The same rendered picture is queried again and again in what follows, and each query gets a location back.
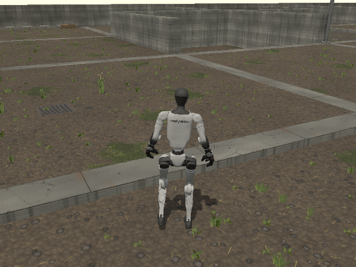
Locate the left robot thigh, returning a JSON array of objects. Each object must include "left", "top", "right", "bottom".
[{"left": 159, "top": 154, "right": 170, "bottom": 189}]

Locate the robot left upper arm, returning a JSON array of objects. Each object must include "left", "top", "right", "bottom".
[{"left": 152, "top": 111, "right": 169, "bottom": 141}]

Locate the robot left shin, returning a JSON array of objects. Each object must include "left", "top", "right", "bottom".
[{"left": 158, "top": 179, "right": 166, "bottom": 217}]

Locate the robot left hand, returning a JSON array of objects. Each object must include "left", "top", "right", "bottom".
[{"left": 145, "top": 148, "right": 158, "bottom": 159}]

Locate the robot right hand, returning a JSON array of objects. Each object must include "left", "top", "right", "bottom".
[{"left": 201, "top": 154, "right": 214, "bottom": 167}]

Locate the left robot forearm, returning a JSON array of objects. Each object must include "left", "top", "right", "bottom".
[{"left": 147, "top": 132, "right": 157, "bottom": 150}]

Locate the robot right upper arm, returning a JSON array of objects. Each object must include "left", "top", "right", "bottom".
[{"left": 192, "top": 113, "right": 207, "bottom": 144}]

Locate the right robot forearm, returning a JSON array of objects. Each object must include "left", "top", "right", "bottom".
[{"left": 201, "top": 135, "right": 212, "bottom": 157}]

